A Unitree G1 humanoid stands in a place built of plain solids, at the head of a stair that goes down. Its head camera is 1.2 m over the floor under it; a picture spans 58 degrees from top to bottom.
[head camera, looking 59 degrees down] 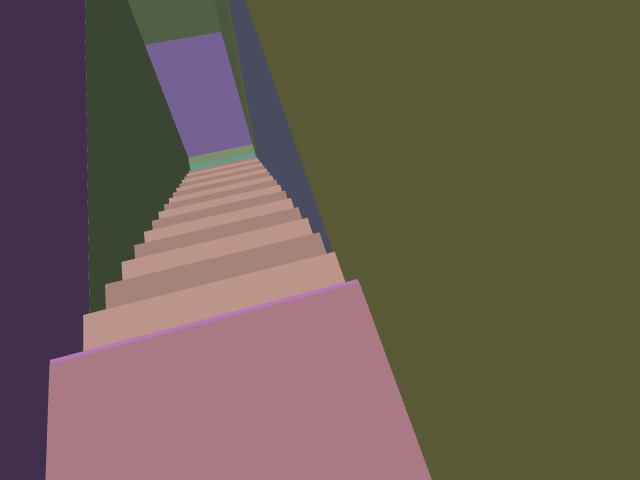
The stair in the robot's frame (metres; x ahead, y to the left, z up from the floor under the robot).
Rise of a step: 0.20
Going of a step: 0.21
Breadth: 0.90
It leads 16 degrees to the left of straight ahead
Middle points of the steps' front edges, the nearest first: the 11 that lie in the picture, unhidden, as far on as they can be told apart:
0.46 0.32 0.00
0.67 0.38 -0.19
0.87 0.44 -0.39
1.08 0.50 -0.59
1.29 0.55 -0.78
1.49 0.61 -0.98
1.70 0.67 -1.17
1.91 0.73 -1.37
2.11 0.79 -1.57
2.32 0.85 -1.76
2.53 0.91 -1.96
